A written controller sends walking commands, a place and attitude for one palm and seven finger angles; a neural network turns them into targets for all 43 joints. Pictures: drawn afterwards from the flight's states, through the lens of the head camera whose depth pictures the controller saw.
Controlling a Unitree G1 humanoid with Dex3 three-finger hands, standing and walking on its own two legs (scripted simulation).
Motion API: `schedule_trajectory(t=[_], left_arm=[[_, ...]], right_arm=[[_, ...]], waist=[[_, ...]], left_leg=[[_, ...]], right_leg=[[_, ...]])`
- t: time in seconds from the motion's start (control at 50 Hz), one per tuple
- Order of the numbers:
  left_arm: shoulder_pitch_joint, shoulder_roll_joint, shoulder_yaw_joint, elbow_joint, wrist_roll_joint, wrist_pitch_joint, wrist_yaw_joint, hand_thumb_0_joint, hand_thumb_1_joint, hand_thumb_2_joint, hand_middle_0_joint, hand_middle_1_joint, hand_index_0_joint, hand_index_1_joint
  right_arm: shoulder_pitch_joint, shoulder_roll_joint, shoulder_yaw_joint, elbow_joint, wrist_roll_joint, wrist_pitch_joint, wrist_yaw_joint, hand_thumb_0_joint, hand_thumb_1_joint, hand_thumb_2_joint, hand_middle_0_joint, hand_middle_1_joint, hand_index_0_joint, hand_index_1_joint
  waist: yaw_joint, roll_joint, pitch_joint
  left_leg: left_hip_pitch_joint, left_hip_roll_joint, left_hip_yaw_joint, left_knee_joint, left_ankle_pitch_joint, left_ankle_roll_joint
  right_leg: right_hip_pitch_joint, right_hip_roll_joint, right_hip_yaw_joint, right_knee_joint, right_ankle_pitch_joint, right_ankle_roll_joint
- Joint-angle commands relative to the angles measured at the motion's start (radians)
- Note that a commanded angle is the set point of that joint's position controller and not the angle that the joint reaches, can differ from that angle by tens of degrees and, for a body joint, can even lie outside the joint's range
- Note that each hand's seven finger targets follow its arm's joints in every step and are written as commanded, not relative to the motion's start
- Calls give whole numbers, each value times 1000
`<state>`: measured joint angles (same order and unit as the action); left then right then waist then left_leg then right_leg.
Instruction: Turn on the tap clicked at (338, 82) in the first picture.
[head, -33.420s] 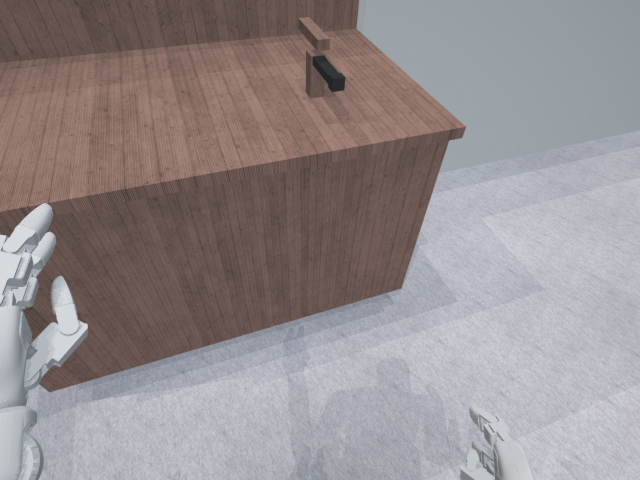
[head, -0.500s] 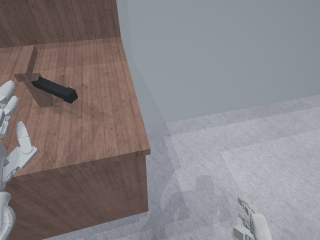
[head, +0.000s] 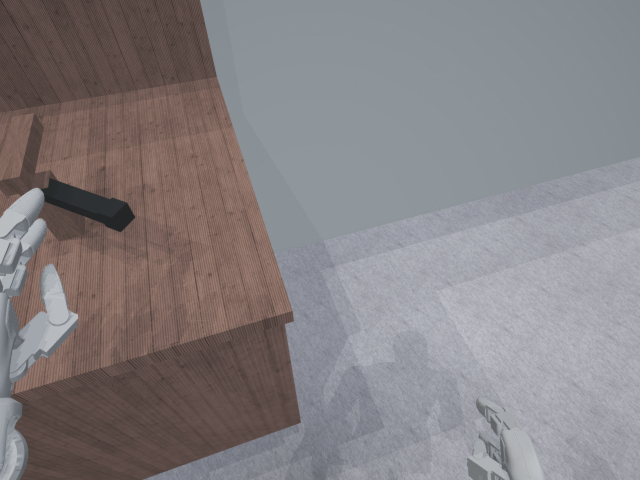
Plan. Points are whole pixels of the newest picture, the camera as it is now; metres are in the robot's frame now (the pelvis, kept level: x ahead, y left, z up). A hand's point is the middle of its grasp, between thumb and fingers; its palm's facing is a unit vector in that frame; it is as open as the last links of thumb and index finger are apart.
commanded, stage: come to a stop and stand still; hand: left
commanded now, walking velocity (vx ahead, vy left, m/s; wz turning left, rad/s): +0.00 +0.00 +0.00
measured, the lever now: (116, 214) +0.39 +0.30 +0.10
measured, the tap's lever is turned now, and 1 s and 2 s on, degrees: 49 49 49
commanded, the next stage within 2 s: look again from close up in 0.56 s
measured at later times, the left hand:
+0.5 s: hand out of the picture +0.20 +0.30 +0.17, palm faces +0.42 -0.84 -0.36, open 7.4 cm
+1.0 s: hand (41, 306) +0.24 +0.30 +0.14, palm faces +0.24 -0.87 -0.43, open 7.4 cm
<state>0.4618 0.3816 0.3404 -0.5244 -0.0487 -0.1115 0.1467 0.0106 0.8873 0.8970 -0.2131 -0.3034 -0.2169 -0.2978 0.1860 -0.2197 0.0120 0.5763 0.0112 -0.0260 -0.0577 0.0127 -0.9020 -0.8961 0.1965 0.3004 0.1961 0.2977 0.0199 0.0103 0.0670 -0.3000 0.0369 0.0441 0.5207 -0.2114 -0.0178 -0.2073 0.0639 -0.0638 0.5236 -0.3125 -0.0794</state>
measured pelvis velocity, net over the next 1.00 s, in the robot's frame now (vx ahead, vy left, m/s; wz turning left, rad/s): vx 0.01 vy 0.06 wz -0.04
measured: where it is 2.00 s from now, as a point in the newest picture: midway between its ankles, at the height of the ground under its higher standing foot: outside the picture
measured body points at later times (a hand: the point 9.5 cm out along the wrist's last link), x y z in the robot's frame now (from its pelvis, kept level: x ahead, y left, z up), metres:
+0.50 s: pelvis -0.01 +0.05 +0.01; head -0.01 +0.06 +0.46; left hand +0.17 +0.34 +0.19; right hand +0.15 -0.16 -0.08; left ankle +0.04 +0.13 -0.73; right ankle -0.02 -0.06 -0.73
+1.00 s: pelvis +0.01 +0.06 +0.00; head +0.05 +0.08 +0.45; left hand +0.22 +0.34 +0.16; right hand +0.17 -0.17 -0.07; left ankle +0.04 +0.13 -0.73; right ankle -0.02 -0.06 -0.73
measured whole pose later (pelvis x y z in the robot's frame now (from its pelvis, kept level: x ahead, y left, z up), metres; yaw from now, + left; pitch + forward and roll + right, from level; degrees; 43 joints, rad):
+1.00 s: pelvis +0.01 +0.06 +0.00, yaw -2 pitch +1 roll -1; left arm 0.47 0.39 0.33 -0.45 -0.03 -0.19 0.06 0.01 0.89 0.90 -0.21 -0.30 -0.22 -0.30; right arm 0.23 -0.20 0.01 0.53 0.02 -0.10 -0.03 0.01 -0.90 -0.90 0.20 0.30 0.20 0.30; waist 0.00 -0.03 0.06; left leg -0.28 -0.01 0.12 0.49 -0.23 0.07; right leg -0.19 0.01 0.00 0.46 -0.29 0.00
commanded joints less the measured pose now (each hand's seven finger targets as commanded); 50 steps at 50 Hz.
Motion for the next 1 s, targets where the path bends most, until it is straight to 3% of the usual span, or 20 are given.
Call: schedule_trajectory(t=[0.0, 0.06, 0.1, 0.16, 0.32, 0.4, 0.48, 0.56, 0.62, 0.64, 0.66, 0.68, 0.72, 0.76, 0.8, 0.84, 0.86, 0.9, 0.96, 0.98], left_arm=[[6, 169, 127, -207, -10, -59, 22, 0, 900, 900, -200, -300, -200, -300], [-24, 175, 126, -209, -12, -61, 20, 0, 900, 900, -200, -300, -200, -300], [-42, 160, 106, -194, -8, -66, 20, 0, 900, 900, -200, -300, -200, -300], [-98, 156, 96, -181, 1, -70, 20, 0, 900, 900, -200, -300, -200, -300], [-121, 120, 58, -166, 23, -79, 22, 0, 900, 900, -200, -300, -200, -300], [-98, 128, 77, -153, 23, -79, 23, 0, 900, 900, -200, -300, -200, -300], [-115, 128, 78, -151, 18, -78, 21, 0, 900, 900, -200, -300, -200, -300], [-129, 130, 77, -156, 14, -77, 19, 0, 900, 900, -200, -300, -200, -300], [-99, 122, 68, -146, 12, -75, 21, 0, 900, 900, -200, -300, -200, -300], [-1168, 931, 645, -346, 166, -188, 9, 0, 900, 900, -200, -300, -200, -300], [-864, 542, 386, 117, 73, -146, -16, 0, 900, 900, -200, -300, -200, -300], [-616, 297, 190, 139, 42, -139, -53, 0, 900, 900, -200, -300, -200, -300], [-285, 122, 64, 82, 0, -142, -85, 0, 900, 900, -200, -300, -200, -300], [-67, 49, 17, -8, -9, -130, -89, 0, 900, 900, -200, -300, -200, -300], [-21, 120, 74, -97, 1, -122, -74, 0, 900, 900, -200, -300, -200, -300], [-23, 183, 153, -107, 2, -127, -58, 0, 900, 900, -200, -300, -200, -300], [-57, 257, 231, -143, 5, -130, -42, 0, 900, 900, -200, -300, -200, -300], [-106, 220, 217, -148, -2, -145, -39, 0, 900, 900, -200, -300, -200, -300], [-181, 254, 239, -186, 1, -155, -29, 0, 900, 900, -200, -300, -200, -300], [-188, 215, 201, -185, 1, -157, -31, 0, 900, 900, -200, -300, -200, -300]], right_arm=[[-64, -91, -32, -159, -2, -61, -11, 0, -900, -900, 200, 300, 200, 300], [-72, -97, -30, -157, -8, -71, -18, 0, -900, -900, 200, 300, 200, 300], [-64, -97, -25, -152, -8, -77, -22, 0, -900, -900, 200, 300, 200, 300], [-69, -104, -20, -151, -14, -86, -26, 0, -900, -900, 200, 300, 200, 300], [-64, -104, -15, -141, -18, -109, -22, 0, -900, -900, 200, 300, 200, 300], [-60, -98, -17, -135, -23, -112, -19, 0, -900, -900, 200, 300, 200, 300], [-64, -99, -21, -129, -22, -111, -16, 0, -900, -900, 200, 300, 200, 300], [-71, -102, -21, -129, -22, -111, -17, 0, -900, -900, 200, 300, 200, 300], [-69, -97, -22, -127, -17, -106, -18, 0, -900, -900, 200, 300, 200, 300], [1, -145, -47, -150, -48, -145, -5, 0, -900, -900, 200, 300, 200, 300], [-59, -78, -34, -38, 12, -114, -13, 0, -900, -900, 200, 300, 200, 300], [-62, -106, -60, -97, -10, -128, 9, 0, -900, -900, 200, 300, 200, 300], [-43, -110, -64, -154, 25, -136, 44, 0, -900, -900, 200, 300, 200, 300], [-58, -99, -61, -186, 34, -128, 73, 0, -900, -900, 200, 300, 200, 300], [-67, -112, -58, -208, 27, -121, 72, 0, -900, -900, 200, 300, 200, 300], [-70, -115, -53, -211, 18, -121, 53, 0, -900, -900, 200, 300, 200, 300], [-78, -117, -51, -210, 14, -115, 38, 0, -900, -900, 200, 300, 200, 300], [-73, -104, -46, -215, 7, -120, 20, 0, -900, -900, 200, 300, 200, 300], [-77, -102, -39, -201, 6, -132, 7, 0, -900, -900, 200, 300, 200, 300], [-64, -104, -41, -193, 4, -137, 9, 0, -900, -900, 200, 300, 200, 300]], waist=[[2, 10, -205], [-5, 38, -145], [-9, 59, -128], [-11, 83, -99], [-2, 134, -122], [1, 91, -143], [-3, 44, -143], [-2, 76, -160], [-1, 59, -166], [4, -127, 98], [-13, 51, -22], [15, 135, -131], [22, 155, -210], [34, 81, -247], [25, -27, -201], [16, -87, -164], [14, -73, -176], [0, -8, -175], [2, 72, -189], [-2, 91, -205]], left_leg=[[118, 52, -66, -19, 219, 33], [105, 62, -91, -74, 78, 35], [87, 73, -111, -119, -8, 40], [46, 85, -144, -193, -106, 41], [-22, 119, -204, -325, -297, 50], [-15, 105, -183, -297, -244, 44], [42, 80, -136, -220, -107, 32], [76, 78, -136, -211, -13, 25], [79, 79, -131, -197, 3, 32], [-152, 81, -63, -26, -16, 65], [85, 72, -75, -5, 35, 47], [184, 37, -72, -69, 23, 25], [218, 45, -59, -96, 40, 53], [210, 64, -74, -119, 52, 65], [143, 75, -78, -138, -15, 60], [114, 63, -71, -137, -40, 49], [142, 62, -68, -135, 6, 45], [128, 64, -81, -141, 46, 54], [161, 71, -79, -120, 157, 59], [178, 72, -77, -112, 205, 61]], right_leg=[[8, -181, 169, -145, 311, 89], [-59, -160, 173, -202, 85, 66], [-58, -143, 160, -209, 17, 59], [-47, -112, 140, -206, -20, 60], [58, -73, 91, -124, 34, 63], [81, -82, 90, -147, 57, 60], [35, -102, 114, -192, 84, 53], [28, -100, 104, -174, 122, 56], [42, -105, 105, -178, 150, 58], [-151, -195, 171, -303, 185, 117], [-236, -264, 168, -248, 30, 8], [-141, -190, 212, -187, 77, -11], [-53, -150, 174, -151, 135, 69], [-7, -131, 124, -124, 144, 85], [-2, -123, 114, -153, 93, 76], [-24, -127, 121, -179, 55, 56], [-35, -129, 115, -161, 83, 50], [-10, -124, 107, -128, 135, 48], [10, -121, 97, -97, 228, 51], [20, -116, 90, -88, 252, 50]])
